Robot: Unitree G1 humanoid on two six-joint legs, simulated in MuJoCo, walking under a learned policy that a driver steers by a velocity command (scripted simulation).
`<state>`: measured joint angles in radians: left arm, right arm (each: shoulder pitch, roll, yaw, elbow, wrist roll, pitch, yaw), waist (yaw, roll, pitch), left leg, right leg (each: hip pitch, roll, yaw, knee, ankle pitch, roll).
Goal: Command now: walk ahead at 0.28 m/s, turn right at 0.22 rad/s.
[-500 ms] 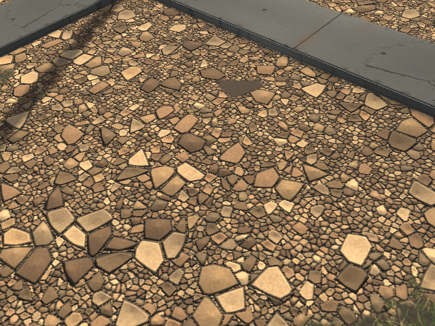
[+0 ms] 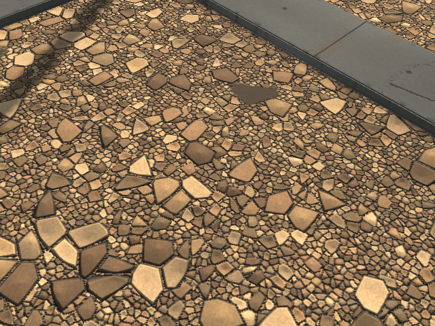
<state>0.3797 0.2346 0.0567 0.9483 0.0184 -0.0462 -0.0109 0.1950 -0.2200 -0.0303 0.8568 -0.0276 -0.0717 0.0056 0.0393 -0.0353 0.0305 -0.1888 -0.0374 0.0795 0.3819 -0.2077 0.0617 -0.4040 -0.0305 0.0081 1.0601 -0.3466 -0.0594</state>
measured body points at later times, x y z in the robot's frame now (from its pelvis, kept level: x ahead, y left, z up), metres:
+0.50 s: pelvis +0.13 -0.02 -0.01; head +0.17 -0.04 +0.43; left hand +0.30 +0.23 -0.13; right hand +0.18 -0.29 -0.15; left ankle +0.15 +0.13 -0.67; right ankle +0.20 -0.08 -0.74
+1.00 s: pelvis +0.17 +0.03 +0.00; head +0.21 +0.04 +0.45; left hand +0.42 +0.22 -0.13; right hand +0.13 -0.26 -0.09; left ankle +0.21 +0.12 -0.74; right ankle +0.10 -0.06 -0.66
